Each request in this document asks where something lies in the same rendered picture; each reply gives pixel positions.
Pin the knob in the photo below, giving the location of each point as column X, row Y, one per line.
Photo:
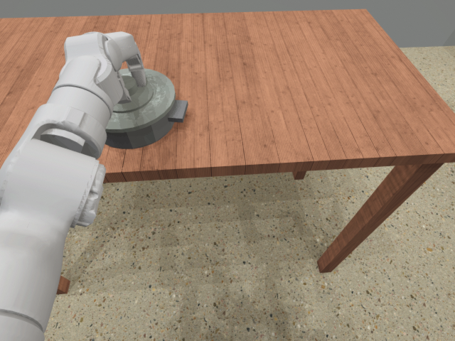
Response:
column 130, row 84

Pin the left robot hand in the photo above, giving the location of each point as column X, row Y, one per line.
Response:
column 132, row 55

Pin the pot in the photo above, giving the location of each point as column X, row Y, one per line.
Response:
column 151, row 134

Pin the robot left forearm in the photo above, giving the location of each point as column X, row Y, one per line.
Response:
column 76, row 115

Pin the left robot upper arm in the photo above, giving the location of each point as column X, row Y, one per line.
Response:
column 50, row 190

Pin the table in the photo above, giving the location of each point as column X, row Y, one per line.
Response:
column 267, row 92

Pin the lid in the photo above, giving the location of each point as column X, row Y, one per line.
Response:
column 149, row 104

